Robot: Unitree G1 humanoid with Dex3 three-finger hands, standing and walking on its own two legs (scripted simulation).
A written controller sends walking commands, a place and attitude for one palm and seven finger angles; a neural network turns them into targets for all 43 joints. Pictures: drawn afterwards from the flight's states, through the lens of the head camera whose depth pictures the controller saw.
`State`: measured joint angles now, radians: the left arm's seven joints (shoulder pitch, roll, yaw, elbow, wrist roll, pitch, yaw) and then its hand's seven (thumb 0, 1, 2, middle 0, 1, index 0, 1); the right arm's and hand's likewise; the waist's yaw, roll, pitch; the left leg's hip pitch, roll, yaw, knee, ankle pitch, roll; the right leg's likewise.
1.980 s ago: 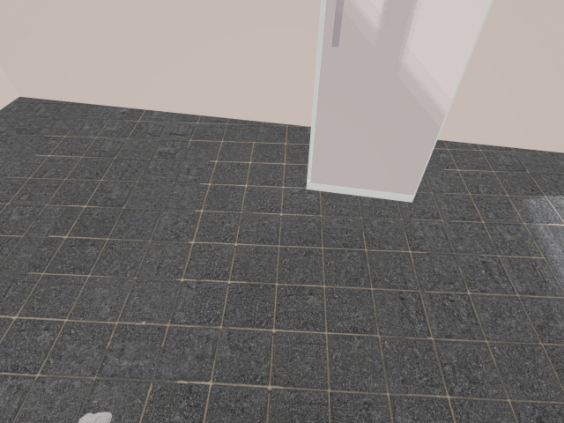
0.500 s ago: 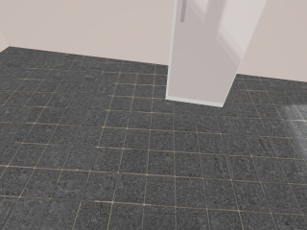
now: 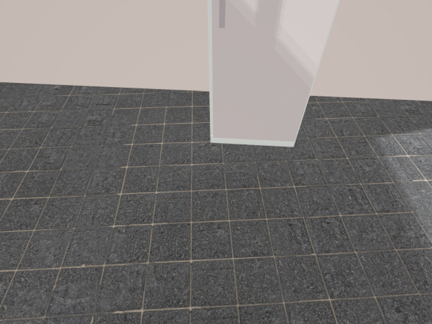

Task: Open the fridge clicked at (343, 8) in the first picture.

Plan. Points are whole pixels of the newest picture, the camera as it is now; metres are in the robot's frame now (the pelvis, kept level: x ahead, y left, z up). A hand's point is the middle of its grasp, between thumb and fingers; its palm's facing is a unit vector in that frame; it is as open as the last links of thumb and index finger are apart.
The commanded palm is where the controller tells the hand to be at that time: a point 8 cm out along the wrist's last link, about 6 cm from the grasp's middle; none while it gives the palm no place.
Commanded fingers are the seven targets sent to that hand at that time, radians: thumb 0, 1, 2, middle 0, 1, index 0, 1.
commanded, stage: walk to a spot facing it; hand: left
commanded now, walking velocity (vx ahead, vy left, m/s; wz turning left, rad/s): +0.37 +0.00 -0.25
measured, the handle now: out of the picture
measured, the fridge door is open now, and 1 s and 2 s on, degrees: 0 0 0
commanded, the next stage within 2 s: turn to face it in 0.84 s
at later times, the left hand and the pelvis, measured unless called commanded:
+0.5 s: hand (120, 283) +0.23 +0.25 -0.17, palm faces -0.09 -0.98 -0.17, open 7.4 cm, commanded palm none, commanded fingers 0.00 0.90 0.90 -0.20 -0.30 -0.20 -0.30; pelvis +0.21 +0.06 +0.01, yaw -11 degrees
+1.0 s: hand (204, 165) +0.59 +0.09 -0.16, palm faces -0.42 -0.88 -0.20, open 7.4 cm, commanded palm none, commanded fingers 0.00 0.90 0.90 -0.20 -0.30 -0.20 -0.30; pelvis +0.41 -0.03 +0.00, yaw -25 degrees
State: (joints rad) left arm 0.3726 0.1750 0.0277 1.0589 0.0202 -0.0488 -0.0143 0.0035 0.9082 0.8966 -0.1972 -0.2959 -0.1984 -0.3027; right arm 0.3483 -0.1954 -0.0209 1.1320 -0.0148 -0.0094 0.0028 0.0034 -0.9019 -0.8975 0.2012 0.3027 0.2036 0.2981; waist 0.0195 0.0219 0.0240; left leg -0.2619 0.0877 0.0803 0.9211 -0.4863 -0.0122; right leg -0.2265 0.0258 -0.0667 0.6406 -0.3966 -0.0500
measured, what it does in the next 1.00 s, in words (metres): walks ahead, turning right: left foot, then right foot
